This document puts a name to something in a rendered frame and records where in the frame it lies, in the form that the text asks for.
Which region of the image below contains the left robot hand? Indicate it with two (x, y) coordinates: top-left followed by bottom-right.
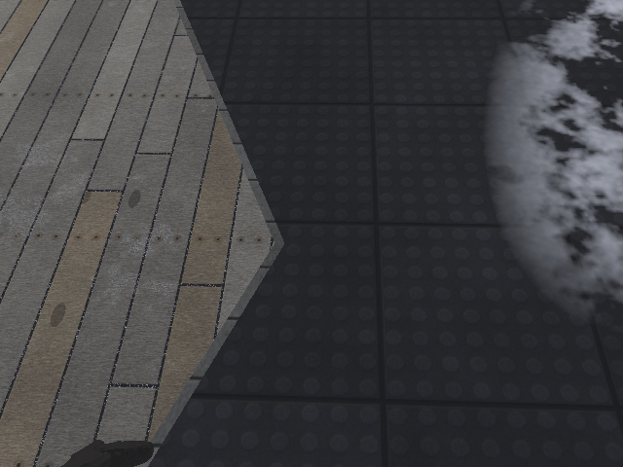
(60, 440), (154, 467)

